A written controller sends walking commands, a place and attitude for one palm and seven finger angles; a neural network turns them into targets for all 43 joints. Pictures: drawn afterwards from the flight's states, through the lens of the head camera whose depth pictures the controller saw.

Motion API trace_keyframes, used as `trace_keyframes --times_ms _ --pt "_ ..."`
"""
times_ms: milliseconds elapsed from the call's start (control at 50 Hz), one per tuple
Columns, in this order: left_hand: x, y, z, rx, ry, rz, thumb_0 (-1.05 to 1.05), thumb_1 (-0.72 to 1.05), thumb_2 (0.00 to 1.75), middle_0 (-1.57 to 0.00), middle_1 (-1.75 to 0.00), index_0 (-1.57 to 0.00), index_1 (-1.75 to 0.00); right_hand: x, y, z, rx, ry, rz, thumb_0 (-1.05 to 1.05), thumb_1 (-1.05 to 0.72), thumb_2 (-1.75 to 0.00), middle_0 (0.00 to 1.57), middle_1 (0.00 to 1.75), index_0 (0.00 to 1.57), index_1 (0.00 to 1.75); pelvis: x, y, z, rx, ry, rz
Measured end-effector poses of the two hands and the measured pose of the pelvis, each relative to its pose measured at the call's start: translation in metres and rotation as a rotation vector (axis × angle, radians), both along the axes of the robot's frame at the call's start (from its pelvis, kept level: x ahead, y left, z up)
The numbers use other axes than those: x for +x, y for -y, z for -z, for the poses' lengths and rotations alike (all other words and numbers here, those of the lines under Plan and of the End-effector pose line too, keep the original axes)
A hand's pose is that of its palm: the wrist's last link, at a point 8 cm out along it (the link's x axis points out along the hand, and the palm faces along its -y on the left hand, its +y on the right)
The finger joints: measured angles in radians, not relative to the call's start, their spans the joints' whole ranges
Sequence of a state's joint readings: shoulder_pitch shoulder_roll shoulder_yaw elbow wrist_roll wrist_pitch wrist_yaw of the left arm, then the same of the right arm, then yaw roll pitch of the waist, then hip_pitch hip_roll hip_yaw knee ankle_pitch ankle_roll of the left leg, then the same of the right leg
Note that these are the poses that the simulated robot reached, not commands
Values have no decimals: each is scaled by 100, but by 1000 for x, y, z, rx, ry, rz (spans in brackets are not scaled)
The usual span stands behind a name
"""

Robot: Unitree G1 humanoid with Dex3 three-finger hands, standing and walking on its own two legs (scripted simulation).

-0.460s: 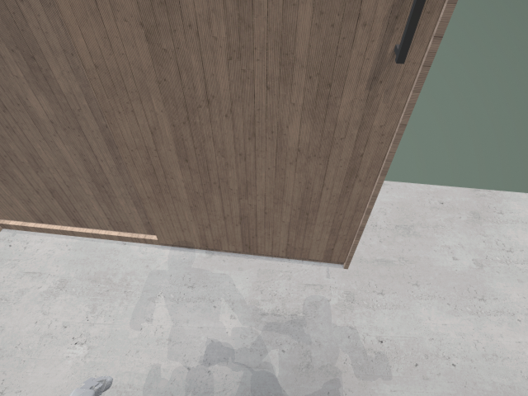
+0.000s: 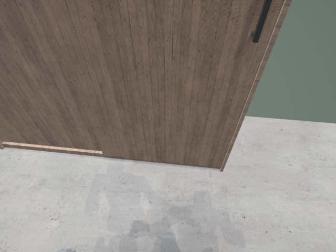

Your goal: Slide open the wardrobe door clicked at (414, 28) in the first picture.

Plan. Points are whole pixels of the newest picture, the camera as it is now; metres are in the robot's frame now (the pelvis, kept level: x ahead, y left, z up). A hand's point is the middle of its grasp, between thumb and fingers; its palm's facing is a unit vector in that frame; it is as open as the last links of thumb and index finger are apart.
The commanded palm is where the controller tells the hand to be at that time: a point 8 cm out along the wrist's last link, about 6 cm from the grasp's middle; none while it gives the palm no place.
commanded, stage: stand and wait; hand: right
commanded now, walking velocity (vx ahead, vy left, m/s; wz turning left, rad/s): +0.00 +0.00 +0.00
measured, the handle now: (262, 13) +0.75 -0.25 +0.24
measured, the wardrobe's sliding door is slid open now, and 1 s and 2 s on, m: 0.00 0.00 0.00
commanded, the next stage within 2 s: look at it before walking up in 0.36 s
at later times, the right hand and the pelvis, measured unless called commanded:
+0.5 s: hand out of the picture +0.07 -0.24 -0.15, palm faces -0.03 +0.94 -0.33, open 7.4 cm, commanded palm none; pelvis -0.01 +0.01 +0.00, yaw +0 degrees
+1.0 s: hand out of the picture +0.06 -0.24 -0.15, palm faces -0.01 +0.94 -0.33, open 7.4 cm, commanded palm none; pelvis -0.01 +0.01 +0.00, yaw +0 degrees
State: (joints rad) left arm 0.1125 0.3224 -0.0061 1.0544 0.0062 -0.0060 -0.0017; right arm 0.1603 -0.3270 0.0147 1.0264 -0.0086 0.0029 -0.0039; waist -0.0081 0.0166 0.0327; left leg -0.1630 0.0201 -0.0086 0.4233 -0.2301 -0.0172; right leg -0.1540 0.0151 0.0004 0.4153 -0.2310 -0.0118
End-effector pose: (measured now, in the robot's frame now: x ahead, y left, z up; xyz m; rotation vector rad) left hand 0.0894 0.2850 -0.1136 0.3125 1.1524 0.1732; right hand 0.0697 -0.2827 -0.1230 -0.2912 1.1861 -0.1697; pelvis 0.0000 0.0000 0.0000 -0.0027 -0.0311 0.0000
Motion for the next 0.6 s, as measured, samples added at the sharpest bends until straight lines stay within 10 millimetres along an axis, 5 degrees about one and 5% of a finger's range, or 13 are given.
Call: trace_keyframes --times_ms 240,600 --pt "-35 -12 4 10 -79 -38 0 91 90 -20 -30 -21 -30 -15 3 -2 -19 -40 6 1 -91 -90 20 30 20 30 -6 -4 -2 0 4 -3" --pt "-33 -11 4 -3 -56 -26 0 91 90 -20 -30 -21 -30 -10 -2 -6 -17 -5 -1 1 -91 -90 20 30 20 30 -12 -7 -3 0 2 0"
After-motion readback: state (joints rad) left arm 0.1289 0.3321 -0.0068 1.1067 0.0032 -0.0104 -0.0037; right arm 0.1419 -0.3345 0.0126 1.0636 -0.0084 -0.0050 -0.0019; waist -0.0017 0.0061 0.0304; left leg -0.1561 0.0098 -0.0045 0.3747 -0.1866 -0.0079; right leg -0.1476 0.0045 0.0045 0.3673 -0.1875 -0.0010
